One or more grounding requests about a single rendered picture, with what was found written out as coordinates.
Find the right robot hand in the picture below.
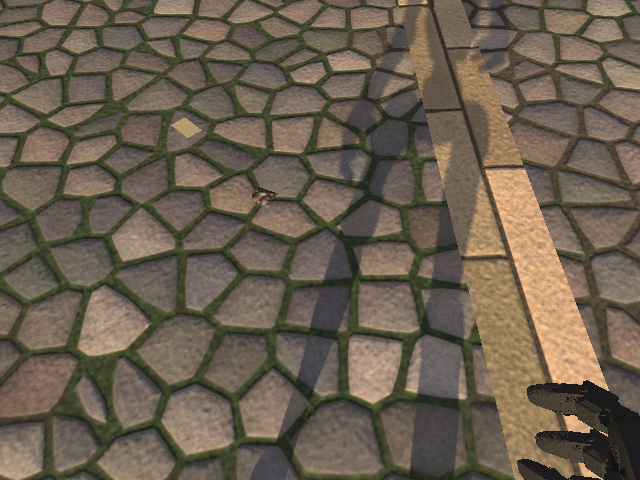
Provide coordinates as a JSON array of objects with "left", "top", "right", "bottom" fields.
[{"left": 517, "top": 380, "right": 640, "bottom": 480}]

